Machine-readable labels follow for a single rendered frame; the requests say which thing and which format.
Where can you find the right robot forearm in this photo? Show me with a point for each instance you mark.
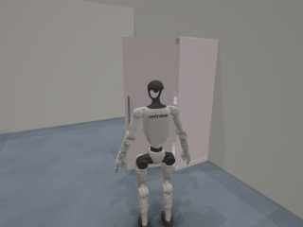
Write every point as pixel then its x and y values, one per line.
pixel 183 142

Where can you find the right robot hand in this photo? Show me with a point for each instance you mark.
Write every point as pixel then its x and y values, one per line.
pixel 186 155

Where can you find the right robot upper arm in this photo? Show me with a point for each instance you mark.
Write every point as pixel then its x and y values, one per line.
pixel 177 119

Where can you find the robot torso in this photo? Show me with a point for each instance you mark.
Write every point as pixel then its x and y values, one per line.
pixel 156 124

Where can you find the robot right shin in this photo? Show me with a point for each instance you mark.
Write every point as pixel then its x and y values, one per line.
pixel 167 200

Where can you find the handle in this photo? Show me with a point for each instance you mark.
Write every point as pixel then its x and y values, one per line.
pixel 129 113

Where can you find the left robot upper arm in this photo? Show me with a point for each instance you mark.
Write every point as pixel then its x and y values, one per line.
pixel 136 114

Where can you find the left robot forearm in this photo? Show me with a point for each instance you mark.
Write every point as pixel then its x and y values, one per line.
pixel 125 147

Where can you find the left robot hand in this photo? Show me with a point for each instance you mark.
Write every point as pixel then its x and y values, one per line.
pixel 119 163

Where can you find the fridge door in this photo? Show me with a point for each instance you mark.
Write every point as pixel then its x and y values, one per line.
pixel 146 59

